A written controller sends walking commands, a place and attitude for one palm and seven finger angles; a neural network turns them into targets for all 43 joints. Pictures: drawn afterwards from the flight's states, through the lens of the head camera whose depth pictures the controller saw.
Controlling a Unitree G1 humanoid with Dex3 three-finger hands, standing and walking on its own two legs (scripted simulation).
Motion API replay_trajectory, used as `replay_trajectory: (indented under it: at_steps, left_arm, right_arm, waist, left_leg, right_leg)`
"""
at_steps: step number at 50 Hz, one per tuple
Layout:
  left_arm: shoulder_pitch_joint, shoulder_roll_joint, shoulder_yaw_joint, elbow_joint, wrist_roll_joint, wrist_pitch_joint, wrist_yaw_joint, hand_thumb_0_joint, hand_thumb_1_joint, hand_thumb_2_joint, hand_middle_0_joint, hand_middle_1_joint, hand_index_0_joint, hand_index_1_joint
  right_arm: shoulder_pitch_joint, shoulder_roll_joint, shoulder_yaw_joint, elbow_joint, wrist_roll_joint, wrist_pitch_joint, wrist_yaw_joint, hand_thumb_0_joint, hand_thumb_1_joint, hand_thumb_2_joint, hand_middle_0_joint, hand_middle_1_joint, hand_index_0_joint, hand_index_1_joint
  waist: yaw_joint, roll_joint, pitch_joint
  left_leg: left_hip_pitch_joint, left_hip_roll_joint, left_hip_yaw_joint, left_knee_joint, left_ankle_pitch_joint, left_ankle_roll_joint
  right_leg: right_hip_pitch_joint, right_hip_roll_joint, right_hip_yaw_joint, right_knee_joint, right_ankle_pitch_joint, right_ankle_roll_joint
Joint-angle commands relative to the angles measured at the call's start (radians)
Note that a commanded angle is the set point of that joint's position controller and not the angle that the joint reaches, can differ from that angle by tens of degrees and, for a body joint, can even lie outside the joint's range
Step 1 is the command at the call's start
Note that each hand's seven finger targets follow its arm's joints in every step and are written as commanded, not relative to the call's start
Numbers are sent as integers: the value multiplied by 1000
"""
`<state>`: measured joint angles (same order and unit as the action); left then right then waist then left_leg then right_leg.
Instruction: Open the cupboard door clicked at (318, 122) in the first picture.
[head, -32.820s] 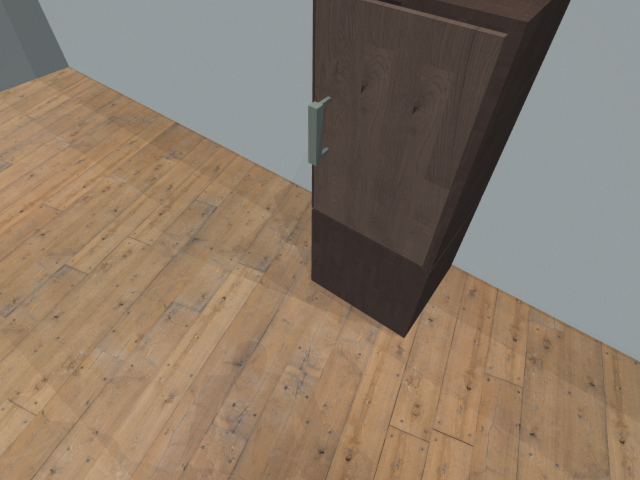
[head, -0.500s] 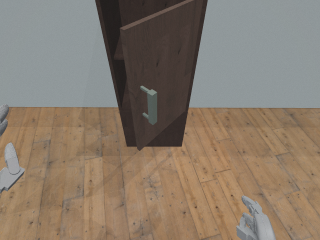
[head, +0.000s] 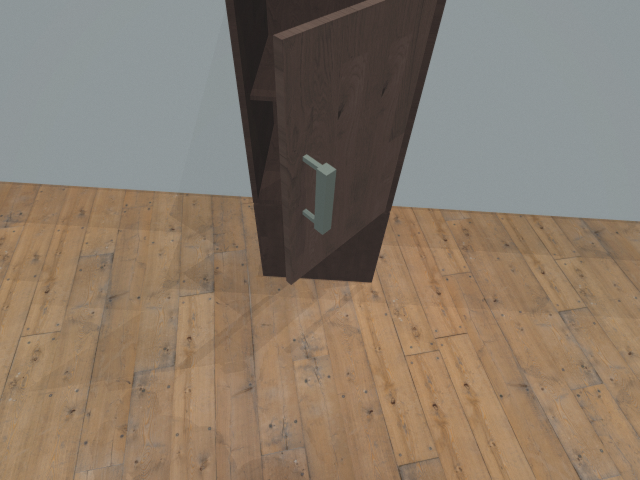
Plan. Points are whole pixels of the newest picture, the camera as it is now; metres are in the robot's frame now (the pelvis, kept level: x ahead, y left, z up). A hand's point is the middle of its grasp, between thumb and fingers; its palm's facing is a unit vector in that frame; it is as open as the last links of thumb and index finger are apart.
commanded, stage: let the arm hang, fingers relaxed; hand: left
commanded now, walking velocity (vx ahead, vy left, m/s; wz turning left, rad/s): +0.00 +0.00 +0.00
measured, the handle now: (316, 195) +0.60 +0.04 -0.04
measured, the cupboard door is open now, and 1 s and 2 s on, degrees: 48 48 48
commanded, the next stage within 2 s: look to check the result in 0.70 s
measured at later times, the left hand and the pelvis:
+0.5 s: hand out of the picture +0.01 +0.17 -0.17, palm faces +0.03 -0.98 -0.19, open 7.3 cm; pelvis +0.00 +0.01 +0.00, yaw +0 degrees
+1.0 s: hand out of the picture +0.01 +0.16 -0.17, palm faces +0.03 -0.98 -0.20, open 7.4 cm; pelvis +0.02 -0.01 +0.00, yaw +0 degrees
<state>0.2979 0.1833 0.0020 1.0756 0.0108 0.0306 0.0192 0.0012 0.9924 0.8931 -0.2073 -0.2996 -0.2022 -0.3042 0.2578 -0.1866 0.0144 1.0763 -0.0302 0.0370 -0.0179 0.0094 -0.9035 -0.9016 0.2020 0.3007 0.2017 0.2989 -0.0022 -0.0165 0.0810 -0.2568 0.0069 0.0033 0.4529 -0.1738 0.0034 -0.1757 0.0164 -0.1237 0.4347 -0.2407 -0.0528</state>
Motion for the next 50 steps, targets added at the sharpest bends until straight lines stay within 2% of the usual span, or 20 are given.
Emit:
replay_trajectory:
  at_steps: [1,8,15,23,25,28,35,38,41,43,50]
  left_arm:
    - [13,109,24,3,-7,-41,5,0,900,900,-200,-300,-200,-300]
    - [63,72,21,64,-7,-35,12,0,900,900,-200,-300,-200,-300]
    - [78,53,28,67,-4,-33,18,0,900,900,-200,-300,-200,-300]
    - [63,37,34,54,-4,-43,21,0,900,900,-200,-300,-200,-300]
    - [57,37,34,55,-4,-42,21,0,900,900,-200,-300,-200,-300]
    - [52,36,34,56,-5,-43,21,0,900,900,-200,-300,-200,-300]
    - [41,48,34,55,-5,-46,19,0,900,900,-200,-300,-200,-300]
    - [38,50,32,57,-6,-48,18,0,900,900,-200,-300,-200,-300]
    - [40,54,32,59,-7,-49,19,0,900,900,-200,-300,-200,-300]
    - [39,52,30,61,-7,-50,19,0,900,900,-200,-300,-200,-300]
    - [47,52,29,65,-7,-52,22,0,900,900,-200,-300,-200,-300]
  right_arm:
    - [35,-80,-20,-14,6,-22,-11,0,-900,-900,200,300,200,300]
    - [111,-46,-22,32,6,-20,-18,0,-900,-900,200,300,200,300]
    - [135,-14,-24,47,3,-21,-18,0,-900,-900,200,300,200,300]
    - [122,3,-24,49,4,-34,-18,0,-900,-900,200,300,200,300]
    - [117,4,-24,50,4,-34,-18,0,-900,-900,200,300,200,300]
    - [111,1,-23,51,3,-34,-19,0,-900,-900,200,300,200,300]
    - [99,-14,-24,50,5,-35,-19,0,-900,-900,200,300,200,300]
    - [89,-22,-23,53,6,-37,-20,0,-900,-900,200,300,200,300]
    - [84,-25,-22,52,7,-38,-21,0,-900,-900,200,300,200,300]
    - [80,-29,-22,56,7,-38,-22,0,-900,-900,200,300,200,300]
    - [69,-27,-21,58,8,-37,-23,0,-900,-900,200,300,200,300]
  waist:
    - [-9,71,-42]
    - [-9,16,6]
    - [-5,6,41]
    - [-2,41,19]
    - [-1,30,38]
    - [-3,52,37]
    - [-5,17,11]
    - [-5,36,1]
    - [-5,18,-12]
    - [-6,32,-10]
    - [-5,10,-1]
  left_leg:
    - [25,72,-79,-87,-34,25]
    - [6,74,-84,-107,-66,33]
    - [-23,70,-81,-113,-96,35]
    - [-14,72,-78,-115,-6,32]
    - [-16,71,-78,-114,-12,30]
    - [-7,72,-80,-119,-2,29]
    - [30,72,-71,-104,36,26]
    - [48,76,-70,-106,70,26]
    - [57,77,-70,-102,90,26]
    - [66,79,-68,-102,102,25]
    - [72,79,-62,-97,117,23]
  right_leg:
    - [-21,-137,157,-156,-70,-16]
    - [-48,-128,138,-147,-112,-14]
    - [-73,-126,134,-133,-143,-11]
    - [-29,-129,131,-108,-28,-7]
    - [-38,-130,128,-112,-39,-6]
    - [-34,-129,136,-117,-27,-6]
    - [-21,-135,136,-127,-12,-5]
    - [-11,-134,134,-124,27,-4]
    - [5,-137,134,-127,47,-3]
    - [4,-137,137,-128,65,-3]
    - [14,-138,132,-138,96,1]
